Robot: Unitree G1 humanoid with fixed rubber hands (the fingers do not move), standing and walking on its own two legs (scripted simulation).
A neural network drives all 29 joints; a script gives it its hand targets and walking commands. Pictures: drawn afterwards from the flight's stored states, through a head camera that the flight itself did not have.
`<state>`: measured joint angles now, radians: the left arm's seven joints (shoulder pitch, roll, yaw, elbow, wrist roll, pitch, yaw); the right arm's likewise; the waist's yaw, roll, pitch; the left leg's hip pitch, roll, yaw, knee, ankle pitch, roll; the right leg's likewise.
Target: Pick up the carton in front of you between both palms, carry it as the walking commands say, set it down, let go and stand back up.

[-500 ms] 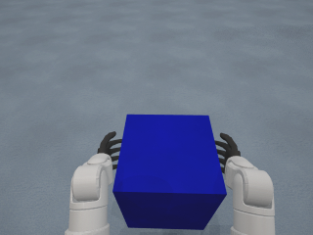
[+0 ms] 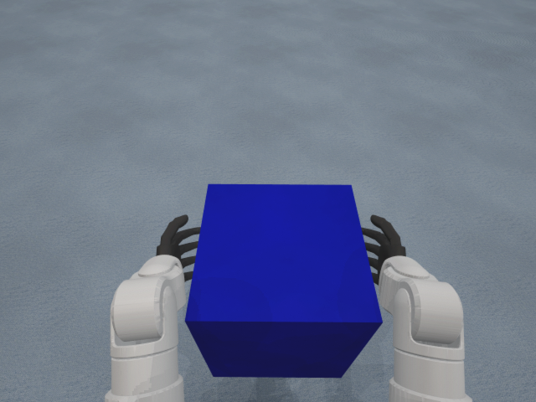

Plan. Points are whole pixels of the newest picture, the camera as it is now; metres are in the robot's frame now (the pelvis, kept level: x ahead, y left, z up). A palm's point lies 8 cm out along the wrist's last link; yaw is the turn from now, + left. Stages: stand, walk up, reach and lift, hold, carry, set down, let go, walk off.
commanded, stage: carry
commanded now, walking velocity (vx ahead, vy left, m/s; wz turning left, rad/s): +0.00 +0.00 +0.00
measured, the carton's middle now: (278, 286) +0.28 +0.00 +0.01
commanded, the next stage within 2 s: hold in 1.50 s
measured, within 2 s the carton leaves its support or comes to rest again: neither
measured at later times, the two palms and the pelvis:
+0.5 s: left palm (197, 217) +0.35 +0.13 +0.09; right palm (392, 226) +0.35 -0.17 +0.09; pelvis +0.09 -0.01 +0.00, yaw -1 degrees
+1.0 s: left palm (199, 248) +0.32 +0.13 +0.05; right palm (393, 255) +0.32 -0.17 +0.05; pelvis +0.05 -0.02 +0.00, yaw -1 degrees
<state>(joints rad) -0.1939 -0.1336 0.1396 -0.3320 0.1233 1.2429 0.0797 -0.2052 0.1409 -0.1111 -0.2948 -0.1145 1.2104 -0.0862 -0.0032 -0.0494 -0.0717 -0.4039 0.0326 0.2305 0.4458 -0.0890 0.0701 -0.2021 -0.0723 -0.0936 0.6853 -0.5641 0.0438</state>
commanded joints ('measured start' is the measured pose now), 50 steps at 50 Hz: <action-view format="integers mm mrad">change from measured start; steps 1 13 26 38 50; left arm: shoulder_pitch -498 -385 -412 -418 -434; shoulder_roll -908 -880 -903 -873 -811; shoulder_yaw -765 -727 -745 -723 -550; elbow -83 16 -5 104 320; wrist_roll -426 -397 -402 -322 -167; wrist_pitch -11 -14 -43 -191 -405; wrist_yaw -249 -255 -254 -263 -262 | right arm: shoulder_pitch -401 -367 -388 -393 -407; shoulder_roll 932 884 908 877 814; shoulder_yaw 687 700 725 694 514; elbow -60 -8 -28 82 301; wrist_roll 403 385 396 314 156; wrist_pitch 3 9 -14 -161 -372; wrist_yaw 258 256 255 270 267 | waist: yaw -1 5 7 4 3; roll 227 28 30 50 47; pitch -370 -329 -330 -252 -204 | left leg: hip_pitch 448 295 256 238 214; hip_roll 273 141 128 141 138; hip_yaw -284 -124 -130 -151 -165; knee -142 126 143 82 16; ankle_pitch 334 558 414 251 72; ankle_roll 32 -31 -40 -39 -45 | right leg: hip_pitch -86 46 92 31 -35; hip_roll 2 -89 -97 -89 -91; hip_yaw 14 14 10 13 31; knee -165 -168 -159 -215 -279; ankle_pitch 50 852 881 595 379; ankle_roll -18 -11 -30 -45 -61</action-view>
